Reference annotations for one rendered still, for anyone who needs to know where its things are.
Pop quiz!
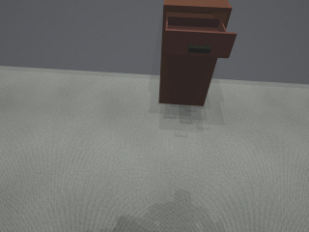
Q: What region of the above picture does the handle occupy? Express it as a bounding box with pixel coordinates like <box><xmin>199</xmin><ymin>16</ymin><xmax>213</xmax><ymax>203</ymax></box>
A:
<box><xmin>188</xmin><ymin>43</ymin><xmax>211</xmax><ymax>54</ymax></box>

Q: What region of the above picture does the drawer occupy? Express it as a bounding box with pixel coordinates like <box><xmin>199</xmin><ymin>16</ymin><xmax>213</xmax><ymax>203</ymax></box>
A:
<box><xmin>164</xmin><ymin>15</ymin><xmax>237</xmax><ymax>59</ymax></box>

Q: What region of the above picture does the cabinet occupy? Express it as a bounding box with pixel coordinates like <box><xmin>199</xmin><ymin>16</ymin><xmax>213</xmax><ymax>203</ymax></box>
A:
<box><xmin>158</xmin><ymin>0</ymin><xmax>233</xmax><ymax>106</ymax></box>

